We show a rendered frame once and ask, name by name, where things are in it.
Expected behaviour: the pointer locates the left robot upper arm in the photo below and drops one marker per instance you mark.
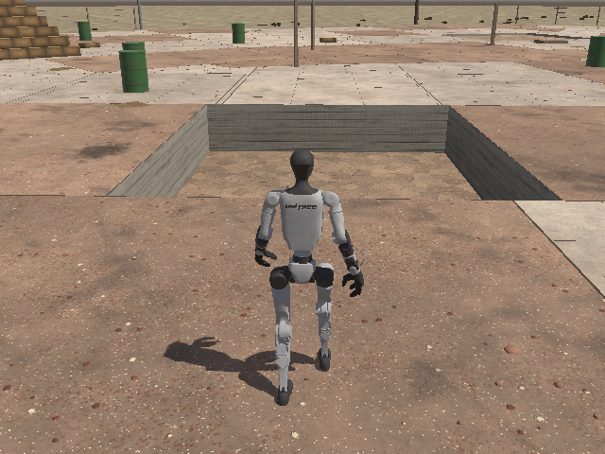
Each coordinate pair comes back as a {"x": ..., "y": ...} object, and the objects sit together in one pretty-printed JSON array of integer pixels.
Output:
[{"x": 268, "y": 212}]

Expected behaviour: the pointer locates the robot left hand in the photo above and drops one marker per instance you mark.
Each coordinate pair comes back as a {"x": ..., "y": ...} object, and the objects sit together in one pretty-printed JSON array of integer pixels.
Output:
[{"x": 260, "y": 261}]

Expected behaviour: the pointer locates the right robot upper arm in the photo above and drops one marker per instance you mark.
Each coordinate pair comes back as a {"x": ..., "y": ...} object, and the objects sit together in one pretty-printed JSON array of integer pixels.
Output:
[{"x": 332, "y": 200}]

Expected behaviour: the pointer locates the right robot foot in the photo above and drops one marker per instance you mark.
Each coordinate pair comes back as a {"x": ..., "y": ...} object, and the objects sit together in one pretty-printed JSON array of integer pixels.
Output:
[{"x": 325, "y": 362}]

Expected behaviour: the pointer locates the humanoid robot head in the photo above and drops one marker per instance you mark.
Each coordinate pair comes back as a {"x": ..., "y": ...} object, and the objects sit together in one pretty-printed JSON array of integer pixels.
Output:
[{"x": 302, "y": 162}]

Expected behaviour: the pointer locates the right robot forearm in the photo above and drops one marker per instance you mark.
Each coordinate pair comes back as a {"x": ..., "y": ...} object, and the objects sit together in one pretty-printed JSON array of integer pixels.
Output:
[{"x": 348, "y": 255}]

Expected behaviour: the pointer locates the left robot forearm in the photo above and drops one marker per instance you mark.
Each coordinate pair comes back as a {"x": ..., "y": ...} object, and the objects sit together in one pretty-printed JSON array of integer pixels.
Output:
[{"x": 260, "y": 245}]

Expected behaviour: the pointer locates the robot right hand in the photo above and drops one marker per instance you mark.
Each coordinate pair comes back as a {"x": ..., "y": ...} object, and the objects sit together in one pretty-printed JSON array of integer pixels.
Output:
[{"x": 358, "y": 283}]

